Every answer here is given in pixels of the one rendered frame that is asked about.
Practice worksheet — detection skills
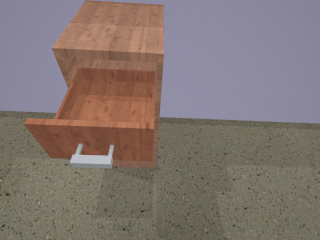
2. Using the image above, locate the drawer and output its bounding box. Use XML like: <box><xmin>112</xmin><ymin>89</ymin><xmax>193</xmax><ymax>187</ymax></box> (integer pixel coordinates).
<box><xmin>24</xmin><ymin>67</ymin><xmax>156</xmax><ymax>162</ymax></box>

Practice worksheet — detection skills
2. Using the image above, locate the cabinet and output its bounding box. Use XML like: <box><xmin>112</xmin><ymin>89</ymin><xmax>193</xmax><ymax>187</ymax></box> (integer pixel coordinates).
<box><xmin>52</xmin><ymin>0</ymin><xmax>164</xmax><ymax>168</ymax></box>

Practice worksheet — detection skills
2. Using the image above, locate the handle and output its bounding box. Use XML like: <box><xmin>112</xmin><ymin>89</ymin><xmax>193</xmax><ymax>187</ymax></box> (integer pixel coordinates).
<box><xmin>70</xmin><ymin>143</ymin><xmax>114</xmax><ymax>169</ymax></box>

